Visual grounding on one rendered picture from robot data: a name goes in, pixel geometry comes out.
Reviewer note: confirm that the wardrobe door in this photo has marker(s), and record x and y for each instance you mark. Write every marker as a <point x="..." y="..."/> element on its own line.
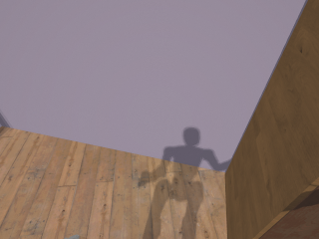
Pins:
<point x="301" y="222"/>

